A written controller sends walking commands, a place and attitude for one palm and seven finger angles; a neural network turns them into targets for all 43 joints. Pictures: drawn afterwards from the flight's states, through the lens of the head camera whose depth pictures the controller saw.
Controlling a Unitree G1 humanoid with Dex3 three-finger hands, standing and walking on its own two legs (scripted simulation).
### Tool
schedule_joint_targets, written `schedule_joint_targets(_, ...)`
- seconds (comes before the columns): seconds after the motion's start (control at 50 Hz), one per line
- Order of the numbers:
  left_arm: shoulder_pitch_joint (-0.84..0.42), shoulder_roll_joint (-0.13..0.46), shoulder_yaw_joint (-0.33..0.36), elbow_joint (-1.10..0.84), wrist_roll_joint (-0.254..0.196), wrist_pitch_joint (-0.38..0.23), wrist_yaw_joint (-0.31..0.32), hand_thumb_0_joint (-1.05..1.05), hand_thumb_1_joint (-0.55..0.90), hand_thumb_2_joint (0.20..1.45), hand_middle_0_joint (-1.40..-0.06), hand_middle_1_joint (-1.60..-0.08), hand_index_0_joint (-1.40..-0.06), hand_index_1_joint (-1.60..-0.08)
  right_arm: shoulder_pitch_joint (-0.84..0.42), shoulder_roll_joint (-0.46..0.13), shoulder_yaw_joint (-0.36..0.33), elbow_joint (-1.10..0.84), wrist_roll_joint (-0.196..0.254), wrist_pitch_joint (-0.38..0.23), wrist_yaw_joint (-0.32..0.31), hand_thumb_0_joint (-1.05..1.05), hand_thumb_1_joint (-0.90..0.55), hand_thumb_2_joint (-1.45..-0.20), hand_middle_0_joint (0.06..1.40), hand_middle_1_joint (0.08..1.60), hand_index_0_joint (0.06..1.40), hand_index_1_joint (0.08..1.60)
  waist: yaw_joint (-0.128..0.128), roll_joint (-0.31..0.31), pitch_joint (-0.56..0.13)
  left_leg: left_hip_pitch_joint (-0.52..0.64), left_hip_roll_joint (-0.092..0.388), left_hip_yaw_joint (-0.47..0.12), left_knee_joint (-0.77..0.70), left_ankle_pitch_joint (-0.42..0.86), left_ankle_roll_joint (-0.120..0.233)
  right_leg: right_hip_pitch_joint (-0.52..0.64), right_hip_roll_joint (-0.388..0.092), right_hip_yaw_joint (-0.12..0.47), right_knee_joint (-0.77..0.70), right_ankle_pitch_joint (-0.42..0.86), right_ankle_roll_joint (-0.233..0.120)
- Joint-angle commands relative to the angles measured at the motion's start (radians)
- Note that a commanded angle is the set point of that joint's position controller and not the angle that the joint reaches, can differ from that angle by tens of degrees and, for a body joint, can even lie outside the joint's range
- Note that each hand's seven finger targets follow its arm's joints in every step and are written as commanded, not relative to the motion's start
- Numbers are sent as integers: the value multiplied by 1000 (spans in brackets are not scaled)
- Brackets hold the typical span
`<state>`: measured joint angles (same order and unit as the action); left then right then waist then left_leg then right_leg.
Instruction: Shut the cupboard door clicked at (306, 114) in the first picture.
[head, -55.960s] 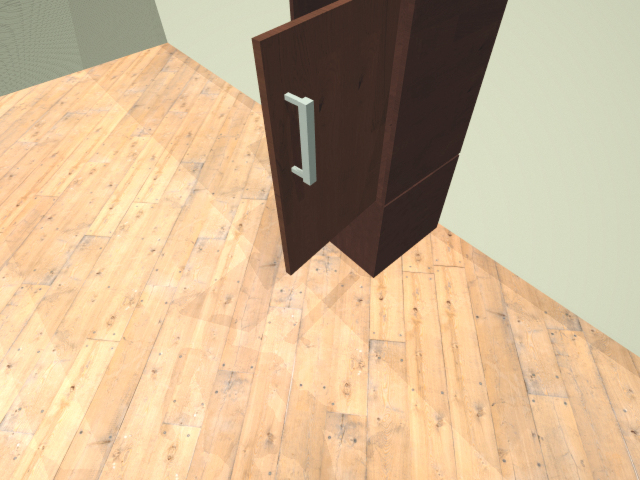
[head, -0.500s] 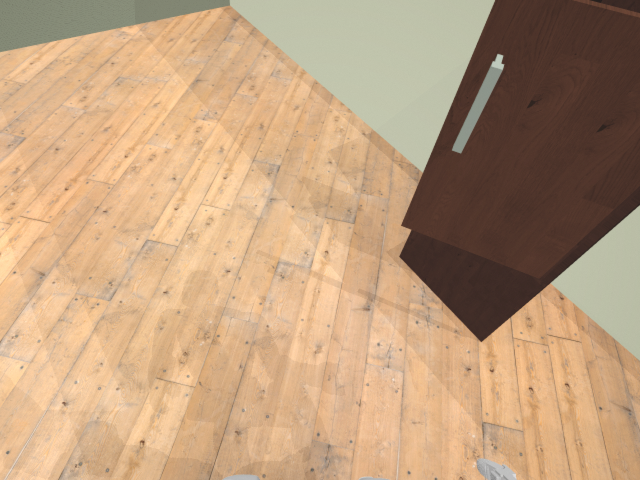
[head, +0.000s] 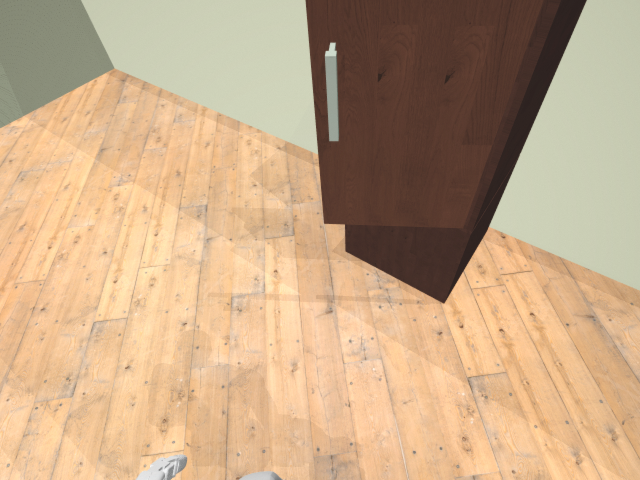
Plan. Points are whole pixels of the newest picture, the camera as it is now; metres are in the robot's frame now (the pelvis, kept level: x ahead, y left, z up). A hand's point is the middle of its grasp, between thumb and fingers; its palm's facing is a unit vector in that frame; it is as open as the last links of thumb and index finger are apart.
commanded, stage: take the last steps up to it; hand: left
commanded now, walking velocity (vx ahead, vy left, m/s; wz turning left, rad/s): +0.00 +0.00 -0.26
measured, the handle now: (333, 94) +0.75 -0.01 +0.07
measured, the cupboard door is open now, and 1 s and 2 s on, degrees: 31 31 31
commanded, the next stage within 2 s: come to a stop and stand still in 1.02 s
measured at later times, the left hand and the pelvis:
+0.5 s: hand out of the picture +0.12 +0.21 -0.17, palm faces -0.09 -0.99 -0.13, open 7.4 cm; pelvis +0.06 +0.02 +0.02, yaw -7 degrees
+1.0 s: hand (301, 365) +0.32 +0.06 -0.16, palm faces -0.13 -0.97 -0.21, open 7.2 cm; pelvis +0.21 -0.11 +0.01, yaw -8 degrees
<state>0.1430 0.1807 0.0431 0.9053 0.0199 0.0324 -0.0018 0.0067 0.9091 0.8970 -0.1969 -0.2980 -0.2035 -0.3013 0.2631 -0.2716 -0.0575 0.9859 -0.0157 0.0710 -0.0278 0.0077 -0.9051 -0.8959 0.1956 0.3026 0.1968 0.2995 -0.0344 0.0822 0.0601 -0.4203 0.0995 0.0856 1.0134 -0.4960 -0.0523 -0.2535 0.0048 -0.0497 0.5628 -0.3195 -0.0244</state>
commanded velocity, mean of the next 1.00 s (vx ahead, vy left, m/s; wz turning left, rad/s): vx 0.25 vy -0.10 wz -0.10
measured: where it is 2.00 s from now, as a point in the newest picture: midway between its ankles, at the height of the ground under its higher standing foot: (380, 462)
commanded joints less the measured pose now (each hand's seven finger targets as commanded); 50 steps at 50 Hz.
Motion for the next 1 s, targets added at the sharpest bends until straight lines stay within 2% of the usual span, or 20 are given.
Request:
schedule_joint_targets(0.0, 31, 184, 39, -45, -5, -28, 25, 0, 900, 900, -200, -300, -200, -300, 2, -54, -11, -74, -3, -31, 9, 0, -900, -900, 200, 300, 200, 300, 13, -277, -87, -139, 0, -82, 127, 109, -27, 121, -244, 202, -231, 572, -149)
schedule_joint_targets(0.06, 40, 184, 42, -39, -1, -32, 23, 0, 900, 900, -200, -300, -200, -300, 2, -31, -8, -62, -4, -29, 13, 0, -900, -900, 200, 300, 200, 300, 18, -208, -94, -91, -21, -59, 46, 143, -29, 98, -225, 197, -248, 467, -150)
schedule_joint_targets(0.18, 99, 205, 59, 5, 10, -33, 5, 0, 900, 900, -200, -300, -200, -300, -66, -20, -6, -99, -11, -61, 15, 0, -900, -900, 200, 300, 200, 300, 59, -251, -50, -26, -32, -8, -253, 57, -16, 98, -233, 309, -299, 77, -196)
schedule_joint_targets(0.24, 49, 187, 59, 7, 2, -29, -5, 0, 900, 900, -200, -300, -200, -300, 78, -17, -2, -51, -13, -88, 8, 0, -900, -900, 200, 300, 200, 300, -17, -203, -46, 269, -58, 30, -553, 208, 1, -83, -158, 271, -211, -101, -136)
schedule_joint_targets(0.26, 52, 135, 48, 2, -5, -25, -10, 0, 900, 900, -200, -300, -200, -300, 157, -70, -11, -23, -16, -100, -2, 0, -900, -900, 200, 300, 200, 300, -50, -34, -61, 427, 27, -89, -671, 150, 21, -225, -80, 205, -62, -160, -84)
schedule_joint_targets(0.28, 65, 62, 33, -21, -13, -24, -21, 0, 900, 900, -200, -300, -200, -300, 237, -183, -36, -6, -35, -105, -8, 0, -900, -900, 200, 300, 200, 300, -73, 286, -61, 502, 307, -467, -795, -59, 104, -420, 53, 53, 238, -243, -15)
schedule_joint_targets(0.3, -21, 108, 38, -57, 5, -22, -26, 0, 900, 900, -200, -300, -200, -300, 261, -213, -40, -10, -33, -102, -18, 0, -900, -900, 200, 300, 200, 300, -99, 198, -3, 410, 431, -591, -877, -136, 184, -474, 9, 88, 424, -252, -12)
schedule_joint_targets(0.32, -32, 136, 47, -62, 13, -24, -36, 0, 900, 900, -200, -300, -200, -300, 218, -189, -30, -29, -26, -102, -15, 0, -900, -900, 200, 300, 200, 300, -67, 84, 41, 337, 415, -552, -889, -155, 201, -464, -39, 120, 493, -178, -15)
schedule_joint_targets(0.38, 28, 120, 60, -4, 20, -14, -52, 0, 900, 900, -200, -300, -200, -300, 103, -96, -2, -50, -25, -119, -21, 0, -900, -900, 200, 300, 200, 300, 2, 68, 87, 260, 278, -291, -869, 107, 120, -447, -56, 111, 615, 11, 15)
schedule_joint_targets(0.44, 61, 78, 48, 21, 15, -10, -53, 0, 900, 900, -200, -300, -200, -300, 156, -75, 4, -22, -19, -133, -24, 0, -900, -900, 200, 300, 200, 300, 8, 55, 33, 337, 221, -115, -821, 385, 100, -441, -44, 83, 617, 98, 34)
schedule_joint_targets(0.66, -118, 56, 16, 2, 4, -23, -55, 0, 900, 900, -200, -300, -200, -300, 256, -70, -7, 66, -28, -124, -12, 0, -900, -900, 200, 300, 200, 300, -36, 116, 82, 397, 240, 14, -764, 614, 143, -341, -70, -40, 166, 134, 9)
schedule_joint_targets(0.7, -58, 75, 23, 21, 1, -34, -50, 0, 900, 900, -200, -300, -200, -300, 227, -92, -15, 69, -25, -121, -10, 0, -900, -900, 200, 300, 200, 300, 1, 107, 32, 392, 252, 20, -700, 729, 140, -197, -41, -54, 83, 94, -16)
schedule_joint_targets(0.74, 175, 120, 41, 99, 5, -53, -39, 0, 900, 900, -200, -300, -200, -300, 184, -88, -16, 69, -13, -119, -6, 0, -900, -900, 200, 300, 200, 300, 111, 24, -84, 310, 184, 80, -446, 800, 94, 144, 5, -69, -58, 171, -39)
schedule_joint_targets(0.76, 330, 202, 62, 151, 12, -67, -26, 0, 900, 900, -200, -300, -200, -300, 176, -53, -12, 62, 3, -122, 6, 0, -900, -900, 200, 300, 200, 300, 177, -133, -184, 121, 104, 130, -204, 572, 57, 396, -132, 85, -110, 129, -79)
schedule_joint_targets(0.78, 406, 284, 77, 179, 7, -76, -9, 0, 900, 900, -200, -300, -200, -300, 216, 40, 9, 36, 17, -119, 8, 0, -900, -900, 200, 300, 200, 300, 170, -396, -281, -104, -69, 85, 108, -119, 28, 538, -384, 449, -213, 182, -170)
schedule_joint_targets(0.8, 359, 282, 73, 169, -11, -72, 1, 0, 900, 900, -200, -300, -200, -300, 162, 18, 7, 18, 17, -108, 7, 0, -900, -900, 200, 300, 200, 300, 151, -315, -213, -141, -34, -42, 248, -131, 60, 396, -416, 481, -303, 139, -191)
schedule_joint_targets(0.82, 260, 229, 62, 151, -12, -67, 10, 0, 900, 900, -200, -300, -200, -300, 130, 36, 0, 16, 15, -100, 11, 0, -900, -900, 200, 300, 200, 300, 109, -215, -104, -157, 3, -64, 271, -38, 63, 278, -387, 395, -337, 80, -184)
schedule_joint_targets(0.84, 181, 190, 50, 128, -7, -71, 12, 0, 900, 900, -200, -300, -200, -300, 125, 44, 1, 26, 7, -103, 10, 0, -900, -900, 200, 300, 200, 300, 80, -268, -73, -170, 29, -76, 273, 33, 59, 206, -352, 357, -325, 116, -179)
schedule_joint_targets(0.9, 71, 84, 15, 103, -5, -85, 16, 0, 900, 900, -200, -300, -200, -300, 152, 63, 4, 56, -10, -81, 13, 0, -900, -900, 200, 300, 200, 300, -1, -182, -44, -40, 49, -64, 136, 119, 41, 14, -275, 119, -343, 273, -156)
schedule_joint_targets(0.98, 85, 65, 10, 114, 1, -95, 17, 0, 900, 900, -200, -300, -200, -300, 139, 99, 12, 45, -14, -69, 21, 0, -900, -900, 200, 300, 200, 300, -16, -176, -36, 10, 21, -18, -82, 159, 29, -21, -244, 75, -368, 283, -176)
